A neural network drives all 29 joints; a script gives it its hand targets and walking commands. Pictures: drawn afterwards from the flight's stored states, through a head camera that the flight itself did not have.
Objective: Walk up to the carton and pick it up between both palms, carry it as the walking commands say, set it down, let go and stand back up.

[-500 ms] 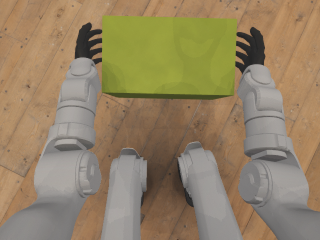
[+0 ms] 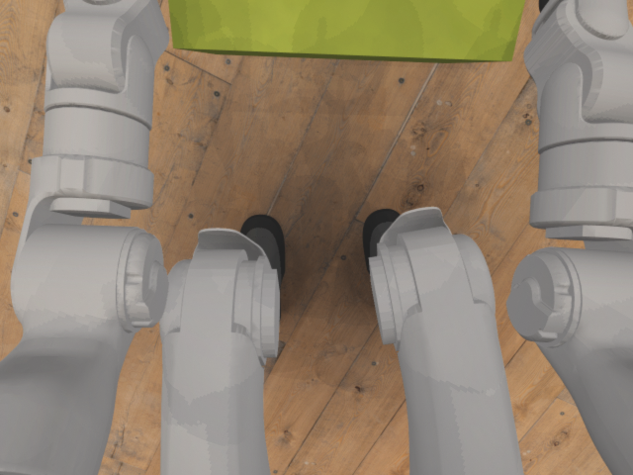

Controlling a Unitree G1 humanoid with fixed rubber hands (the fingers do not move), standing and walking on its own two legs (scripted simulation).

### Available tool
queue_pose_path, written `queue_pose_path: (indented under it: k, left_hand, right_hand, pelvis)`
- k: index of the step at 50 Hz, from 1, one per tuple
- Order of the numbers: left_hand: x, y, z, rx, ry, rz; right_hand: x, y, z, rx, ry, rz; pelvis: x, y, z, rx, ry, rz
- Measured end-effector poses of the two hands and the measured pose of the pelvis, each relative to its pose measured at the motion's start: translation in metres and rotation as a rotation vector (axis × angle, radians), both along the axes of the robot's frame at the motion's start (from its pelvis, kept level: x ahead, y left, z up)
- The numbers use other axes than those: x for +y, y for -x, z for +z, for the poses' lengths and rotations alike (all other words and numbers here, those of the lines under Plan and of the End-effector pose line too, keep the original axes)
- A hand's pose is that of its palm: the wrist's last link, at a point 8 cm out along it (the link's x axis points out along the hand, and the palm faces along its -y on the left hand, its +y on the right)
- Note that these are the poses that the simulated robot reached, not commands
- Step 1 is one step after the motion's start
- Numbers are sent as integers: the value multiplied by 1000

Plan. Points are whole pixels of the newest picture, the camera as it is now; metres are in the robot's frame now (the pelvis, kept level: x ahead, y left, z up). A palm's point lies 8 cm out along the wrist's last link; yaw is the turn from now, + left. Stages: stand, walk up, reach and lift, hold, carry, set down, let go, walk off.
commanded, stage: set down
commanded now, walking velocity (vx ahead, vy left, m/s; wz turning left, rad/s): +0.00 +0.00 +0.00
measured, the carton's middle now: out of the picture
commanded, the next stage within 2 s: none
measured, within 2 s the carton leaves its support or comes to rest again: rests again in 1.34 s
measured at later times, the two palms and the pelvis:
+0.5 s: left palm out of the picture +0.57 +0.14 -0.21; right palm out of the picture +0.52 -0.23 -0.21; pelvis +0.02 +0.00 -0.03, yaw -1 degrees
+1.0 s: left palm out of the picture +0.58 +0.14 -0.21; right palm out of the picture +0.53 -0.23 -0.21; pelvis +0.02 +0.00 -0.05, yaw -1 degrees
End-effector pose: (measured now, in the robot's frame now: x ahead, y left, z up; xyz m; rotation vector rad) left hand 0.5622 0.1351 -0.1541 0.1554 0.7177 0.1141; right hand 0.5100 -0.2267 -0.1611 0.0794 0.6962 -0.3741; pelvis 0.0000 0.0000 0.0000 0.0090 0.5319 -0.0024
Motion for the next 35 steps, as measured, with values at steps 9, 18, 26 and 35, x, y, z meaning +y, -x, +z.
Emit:
queue_pose_path:
  k: [9, 18, 26, 35]
  left_hand:
    - [4, -20, 17, -21, 4, 16]
    - [13, -14, -26, 37, 13, -15]
    - [3, -12, -60, 92, 14, -58]
    - [8, -22, -58, 39, 10, -27]
  right_hand:
    - [4, -26, 17, -20, 22, 42]
    - [5, -14, -21, 28, -14, 105]
    - [-5, -14, -47, 81, 7, 85]
    - [2, -34, -41, 24, 11, 81]
  pelvis:
    - [-2, -3, -14, -25, 0, -5]
    - [0, -13, -24, -8, 16, 2]
    - [6, -21, -35, -19, 22, -5]
    - [4, -25, -45, -36, 14, -20]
